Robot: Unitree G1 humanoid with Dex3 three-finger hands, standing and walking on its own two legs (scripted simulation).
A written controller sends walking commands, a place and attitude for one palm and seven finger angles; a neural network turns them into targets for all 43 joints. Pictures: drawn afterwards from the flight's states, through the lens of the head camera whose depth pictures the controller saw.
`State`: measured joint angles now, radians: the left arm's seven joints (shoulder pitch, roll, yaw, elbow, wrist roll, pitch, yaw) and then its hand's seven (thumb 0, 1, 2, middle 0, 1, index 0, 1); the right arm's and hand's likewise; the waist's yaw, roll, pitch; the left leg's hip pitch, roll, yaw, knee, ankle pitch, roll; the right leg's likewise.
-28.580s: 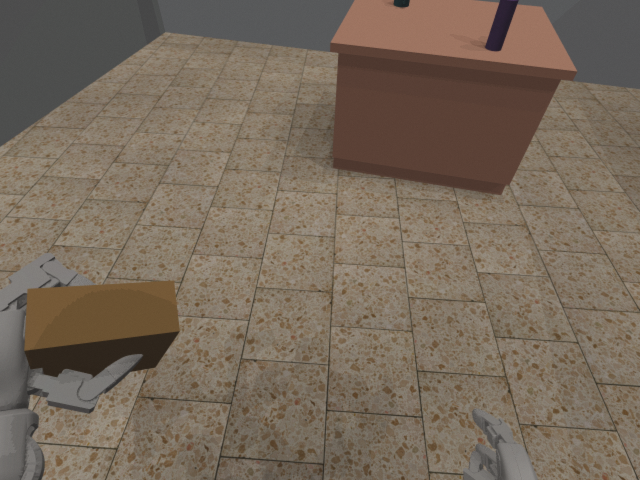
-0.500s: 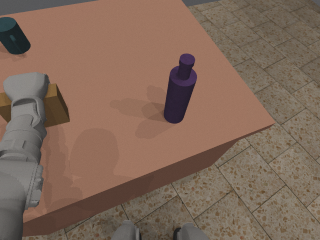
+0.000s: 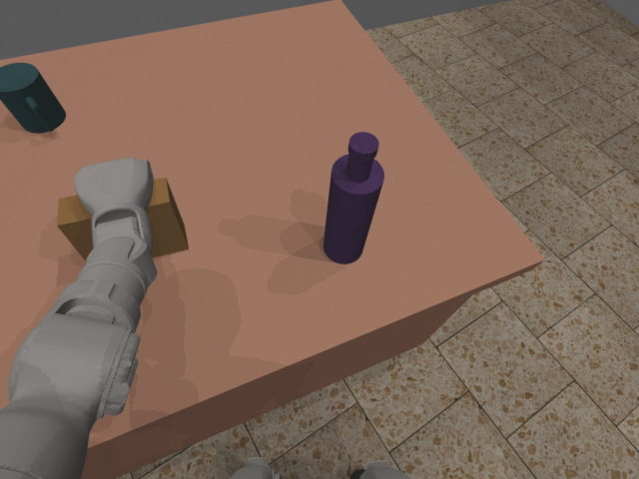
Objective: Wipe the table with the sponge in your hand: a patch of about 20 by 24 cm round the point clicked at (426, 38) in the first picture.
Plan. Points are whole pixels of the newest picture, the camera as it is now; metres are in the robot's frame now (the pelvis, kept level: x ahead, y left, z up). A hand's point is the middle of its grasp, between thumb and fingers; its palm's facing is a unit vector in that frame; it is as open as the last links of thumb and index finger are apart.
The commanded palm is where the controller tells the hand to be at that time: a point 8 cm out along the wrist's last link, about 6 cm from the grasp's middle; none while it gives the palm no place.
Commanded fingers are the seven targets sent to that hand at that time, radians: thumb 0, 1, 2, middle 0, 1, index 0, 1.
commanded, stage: wipe back along the middle lane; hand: left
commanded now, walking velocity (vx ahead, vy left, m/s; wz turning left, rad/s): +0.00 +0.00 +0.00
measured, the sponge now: (133, 233) +0.45 +0.26 -0.04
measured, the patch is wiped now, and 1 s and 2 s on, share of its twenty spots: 0.35 0.40 0.70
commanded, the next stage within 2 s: slide across to the third lane in 1.78 s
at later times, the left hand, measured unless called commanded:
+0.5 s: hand (141, 223) +0.45 +0.24 +0.00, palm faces -0.12 +0.02 -0.99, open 9.1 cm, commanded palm +0.42 +0.21 +0.03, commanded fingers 0.00 0.10 1.30 -1.20 -1.60 -1.20 -1.60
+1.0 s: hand (144, 256) +0.40 +0.22 +0.00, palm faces -0.07 +0.02 -1.00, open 9.0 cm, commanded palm +0.36 +0.20 +0.02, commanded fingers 0.00 0.10 1.30 -1.20 -1.60 -1.20 -1.60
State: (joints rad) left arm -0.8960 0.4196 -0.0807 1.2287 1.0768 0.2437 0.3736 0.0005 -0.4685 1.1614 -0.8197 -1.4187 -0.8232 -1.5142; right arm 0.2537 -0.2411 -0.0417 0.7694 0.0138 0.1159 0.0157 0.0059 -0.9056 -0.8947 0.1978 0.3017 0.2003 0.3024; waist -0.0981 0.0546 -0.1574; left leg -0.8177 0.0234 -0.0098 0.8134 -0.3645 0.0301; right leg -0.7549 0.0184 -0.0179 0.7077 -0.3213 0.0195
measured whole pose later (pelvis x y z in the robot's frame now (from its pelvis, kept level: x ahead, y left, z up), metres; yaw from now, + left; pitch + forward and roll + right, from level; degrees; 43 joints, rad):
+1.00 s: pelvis +0.01 +0.00 +0.01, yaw +0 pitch +15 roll -2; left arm -0.58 0.23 -0.20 0.97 1.05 0.34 0.45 0.00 -0.43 1.14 -0.78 -1.47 -0.79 -1.56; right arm 0.16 -0.22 -0.04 0.73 0.04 0.19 0.01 0.01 -0.91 -0.89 0.20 0.30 0.20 0.30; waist 0.00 0.05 -0.18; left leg -0.63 0.01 0.00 0.73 -0.36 0.03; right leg -0.58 0.00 -0.01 0.65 -0.33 0.02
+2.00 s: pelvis +0.01 -0.03 +0.02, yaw +2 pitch +9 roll -1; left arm -0.27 0.19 -0.30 0.62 1.05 0.42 0.38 0.03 -0.42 1.13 -0.77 -1.47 -0.80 -1.54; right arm 0.09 -0.24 -0.03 0.68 0.06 0.16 -0.02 0.01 -0.91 -0.90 0.19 0.30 0.20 0.30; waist 0.05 0.05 -0.15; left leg -0.49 0.01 -0.01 0.68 -0.34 0.00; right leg -0.46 0.01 -0.02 0.65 -0.34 -0.01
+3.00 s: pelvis -0.02 -0.05 +0.02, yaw +1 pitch +12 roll +0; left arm -0.67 0.05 -0.28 1.12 1.00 0.42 0.51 0.00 -0.45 1.12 -0.83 -1.42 -0.85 -1.48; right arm 0.10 -0.21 -0.04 0.79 0.04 0.16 -0.02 0.01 -0.91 -0.90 0.19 0.30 0.20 0.30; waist -0.01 0.05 -0.15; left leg -0.58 0.04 -0.01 0.67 -0.29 -0.02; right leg -0.57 0.03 -0.02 0.67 -0.30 -0.04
